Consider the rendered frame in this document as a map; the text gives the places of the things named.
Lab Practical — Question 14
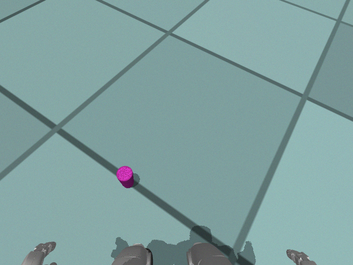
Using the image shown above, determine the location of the right robot hand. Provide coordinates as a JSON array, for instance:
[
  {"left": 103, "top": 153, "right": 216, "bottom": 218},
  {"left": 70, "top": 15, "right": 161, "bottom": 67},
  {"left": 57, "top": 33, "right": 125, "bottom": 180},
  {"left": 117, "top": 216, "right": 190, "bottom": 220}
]
[{"left": 286, "top": 250, "right": 317, "bottom": 265}]

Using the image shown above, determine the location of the cup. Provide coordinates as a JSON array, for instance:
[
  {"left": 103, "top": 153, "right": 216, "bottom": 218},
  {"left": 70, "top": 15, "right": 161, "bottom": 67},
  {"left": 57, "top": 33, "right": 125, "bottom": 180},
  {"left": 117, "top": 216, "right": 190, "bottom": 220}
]
[{"left": 116, "top": 166, "right": 134, "bottom": 188}]

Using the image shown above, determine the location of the left robot hand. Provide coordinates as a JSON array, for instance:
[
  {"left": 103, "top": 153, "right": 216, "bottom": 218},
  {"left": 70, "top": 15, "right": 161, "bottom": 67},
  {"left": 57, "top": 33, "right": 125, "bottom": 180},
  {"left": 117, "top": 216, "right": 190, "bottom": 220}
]
[{"left": 21, "top": 242, "right": 57, "bottom": 265}]

